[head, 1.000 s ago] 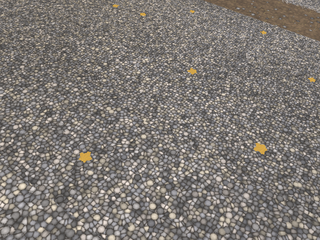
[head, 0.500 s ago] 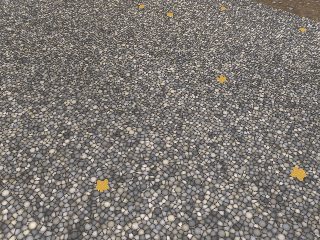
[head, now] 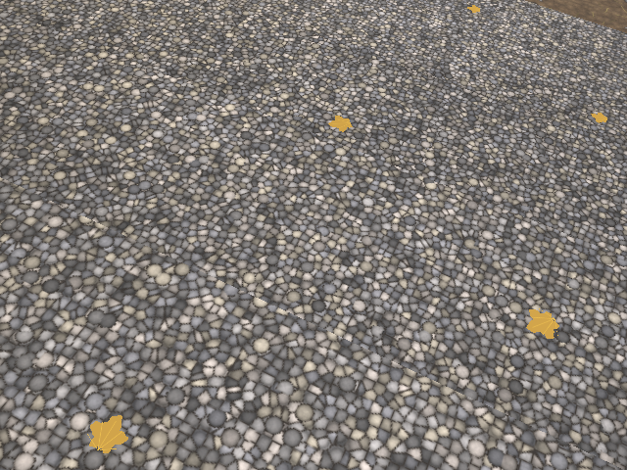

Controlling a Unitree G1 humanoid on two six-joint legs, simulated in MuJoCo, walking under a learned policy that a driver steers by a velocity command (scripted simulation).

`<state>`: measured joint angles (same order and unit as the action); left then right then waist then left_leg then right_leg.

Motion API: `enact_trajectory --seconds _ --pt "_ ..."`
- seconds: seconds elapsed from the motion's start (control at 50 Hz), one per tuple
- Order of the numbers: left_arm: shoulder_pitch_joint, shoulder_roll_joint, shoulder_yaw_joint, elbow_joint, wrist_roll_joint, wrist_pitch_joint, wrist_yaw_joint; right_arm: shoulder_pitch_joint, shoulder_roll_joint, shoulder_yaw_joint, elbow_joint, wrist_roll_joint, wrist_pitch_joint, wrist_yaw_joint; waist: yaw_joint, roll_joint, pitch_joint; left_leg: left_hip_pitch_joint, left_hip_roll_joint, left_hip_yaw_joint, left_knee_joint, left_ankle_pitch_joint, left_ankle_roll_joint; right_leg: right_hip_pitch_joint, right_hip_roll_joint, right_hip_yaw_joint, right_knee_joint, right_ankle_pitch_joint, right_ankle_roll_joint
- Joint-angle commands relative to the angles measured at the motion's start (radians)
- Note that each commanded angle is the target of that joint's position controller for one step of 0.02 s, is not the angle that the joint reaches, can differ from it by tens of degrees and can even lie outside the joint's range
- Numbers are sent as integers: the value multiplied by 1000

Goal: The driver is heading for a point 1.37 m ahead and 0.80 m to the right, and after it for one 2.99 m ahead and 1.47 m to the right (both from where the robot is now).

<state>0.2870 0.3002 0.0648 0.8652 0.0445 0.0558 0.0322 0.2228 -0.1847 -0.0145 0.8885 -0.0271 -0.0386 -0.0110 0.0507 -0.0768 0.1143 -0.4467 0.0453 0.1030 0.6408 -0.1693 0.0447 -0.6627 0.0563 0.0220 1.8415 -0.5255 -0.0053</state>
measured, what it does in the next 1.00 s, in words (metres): steps on the spot, turning right: right foot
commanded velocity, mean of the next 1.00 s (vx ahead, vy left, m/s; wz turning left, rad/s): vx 0.01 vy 0.00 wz -0.58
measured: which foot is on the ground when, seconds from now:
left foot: down 0.00-0.42, up 0.44-1.00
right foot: up 0.00-0.42, down 0.44-1.00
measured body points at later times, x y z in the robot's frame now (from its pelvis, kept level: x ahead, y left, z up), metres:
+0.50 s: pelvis +0.01 -0.07 -0.01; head -0.03 -0.09 +0.43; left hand +0.26 +0.10 -0.06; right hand +0.00 -0.36 -0.14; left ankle +0.10 +0.10 -0.66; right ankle +0.00 -0.17 -0.72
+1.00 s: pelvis +0.07 -0.07 +0.01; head +0.06 -0.08 +0.46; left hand +0.29 +0.13 -0.09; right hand +0.15 -0.37 -0.06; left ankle +0.19 -0.01 -0.70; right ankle +0.00 -0.17 -0.72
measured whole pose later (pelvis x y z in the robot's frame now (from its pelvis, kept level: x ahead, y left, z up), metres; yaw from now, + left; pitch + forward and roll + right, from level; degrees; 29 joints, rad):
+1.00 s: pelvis +0.07 -0.07 +0.01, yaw -37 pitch +0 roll +0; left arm 0.34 0.28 0.06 0.64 0.03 0.06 0.03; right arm 0.05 -0.20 0.02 0.55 0.00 0.06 -0.01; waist 0.08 0.02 -0.01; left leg -0.49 -0.05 -0.07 0.78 -0.29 -0.02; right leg -0.30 0.15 0.28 0.65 -0.33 -0.02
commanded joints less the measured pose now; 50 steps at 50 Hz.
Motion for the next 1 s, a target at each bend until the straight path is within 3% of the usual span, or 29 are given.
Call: enact_trajectory --seconds 0.02,0.04,0.08,0.12,0.22,0.26,0.3,0.34,0.36,0.38,0.4,0.42,0.44,0.46,0.48,0.5,0.52,0.54,0.58,0.62,0.68,0.74,0.8,0.86,0.9,0.94,0.96,0.98,1.0 --pt "-43 5 -7 -147 6 36 -19 68 -185 -34 -71 -10 -17 -39 -28 203 -160 -5 399 -293 -311 303 231 -103 -47 11 28 152 19" --pt "-98 -27 -16 -195 0 42 -13 74 -188 -35 -66 -8 -19 -48 -16 225 -147 -6 402 -295 -284 245 223 -176 -44 33 33 184 33" --pt "-131 -36 -16 -228 19 50 -12 122 -165 -27 -69 -3 -11 -58 -28 165 -196 77 381 -295 -266 80 224 -280 -25 40 80 229 34" --pt "-205 -50 -20 -285 26 62 -11 126 -159 -25 -89 3 -1 -65 -41 150 -194 111 369 -290 -279 -137 211 -388 -18 39 146 263 43" --pt "-338 -44 -21 -415 11 74 -16 146 -173 -33 -147 -4 0 -69 -78 144 -161 169 367 -246 -294 -292 175 -491 -37 24 186 289 74" --pt "-361 -31 -23 -459 1 70 -26 159 -194 -44 -166 -14 -2 -72 -88 169 -154 202 357 -194 -318 -280 154 -425 -75 17 -1 268 79" --pt "-376 -30 -31 -487 -9 61 -42 141 -217 -59 -187 -28 0 -77 -92 193 -175 226 333 -113 -338 -320 96 -265 -134 -7 -377 256 63" --pt "-324 -21 -31 -473 -48 52 -62 47 -251 -80 -243 -25 13 -72 -74 261 -211 81 298 -1 -371 -380 47 137 -132 -55 -806 213 25" --pt "-285 0 -19 -453 -65 53 -68 73 -293 -94 -241 -17 28 -60 -77 295 -228 53 314 11 -401 -443 48 297 -100 -104 -860 71 0" --pt "-222 15 -13 -433 -74 56 -71 73 -306 -103 -244 -13 47 -49 -65 310 -222 45 335 17 -393 -504 51 389 -92 -137 -927 21 -21" --pt "-127 36 -6 -389 -84 49 -79 60 -283 -101 -241 -11 73 -42 -27 267 -202 19 314 50 -313 -567 34 487 -86 -146 -1086 84 -42" --pt "-4 67 10 -324 -88 32 -79 107 -245 -94 -220 -23 95 -31 6 147 -199 -41 254 104 -105 -579 12 618 -58 -108 -1179 44 -57" --pt "114 80 6 -280 -76 9 -68 90 -194 -90 -205 -36 110 -11 80 -104 -94 -238 157 163 291 -599 -19 634 -92 1 -1286 25 -59" --pt "164 127 -17 -298 -71 -14 -69 61 -33 -52 -264 -39 124 17 9 -323 21 -645 65 48 719 -728 -54 570 -352 468 -1245 119 -73" --pt "189 270 23 -324 -81 -17 -53 -158 -121 -68 -374 -42 102 31 129 -264 24 -758 -37 -136 697 -585 -82 488 -460 816 -1657 317 -148" --pt "128 262 26 -324 -34 -23 -20 -178 -103 -60 -408 -46 64 21 39 -189 44 -742 -48 -197 765 -409 -80 448 -438 817 -1669 234 -160" --pt "35 231 19 -320 -22 -18 6 -162 -91 -48 -383 -60 46 -2 -27 -234 30 -786 -65 -173 834 -289 -79 452 -368 636 -1573 139 -133" --pt "-14 185 9 -334 -11 -12 13 -161 -102 -48 -356 -69 50 -17 -32 -225 -12 -790 -71 -150 928 -204 -82 440 -297 508 -1505 193 -113" --pt "-66 95 -29 -330 -8 -20 7 -99 -116 -52 -332 -56 87 -26 -102 -145 -107 -655 -79 -137 1051 -106 -95 309 -226 380 -1418 443 -109" --pt "-34 88 -28 -300 -11 -34 1 -97 -90 -37 -350 -39 117 -32 -124 -35 -180 -615 -104 -122 1199 -70 -115 257 -201 359 -1355 535 -134" --pt "47 97 -25 -271 -21 -41 13 -157 -48 -8 -395 -34 133 -35 -94 34 -191 -672 -122 -107 1325 -41 -131 284 -189 388 -1334 481 -191" --pt "115 103 -14 -253 -28 -45 24 -206 -50 4 -434 -38 130 -29 -61 60 -185 -679 -107 -126 1214 -35 -126 385 -188 447 -1340 473 -223" --pt "185 111 5 -240 -20 -44 40 -298 -45 12 -475 -47 120 -21 10 7 -192 -724 -110 -136 1088 -48 -121 563 -203 527 -1347 464 -266" --pt "140 113 22 -255 -14 -26 45 -324 -52 20 -479 -33 105 -8 19 -25 -175 -571 -73 -175 678 -12 -109 586 -173 527 -1370 409 -259" --pt "116 123 33 -268 -11 -11 39 -349 -44 26 -471 -11 91 5 50 -66 -154 -386 -80 -169 385 -54 -97 531 -145 516 -1402 326 -247" --pt "73 140 38 -282 -3 0 13 -285 -56 18 -445 23 86 11 35 -129 -141 -146 -104 -162 227 -161 -78 420 -147 534 -1424 371 -236" --pt "45 137 37 -284 -7 1 -7 -232 -68 11 -424 38 83 9 8 -138 -129 7 -114 -153 148 -183 -64 333 -141 537 -1418 438 -216" --pt "24 126 32 -291 -9 -1 -21 -165 -83 3 -396 44 79 1 -22 -122 -120 129 -117 -137 41 -159 -53 282 -132 538 -1410 426 -193" --pt "13 111 27 -295 -18 -4 -27 -104 -90 -6 -364 38 72 -11 -52 -79 -98 255 -111 -120 -105 -81 -44 218 -101 528 -1380 342 -159"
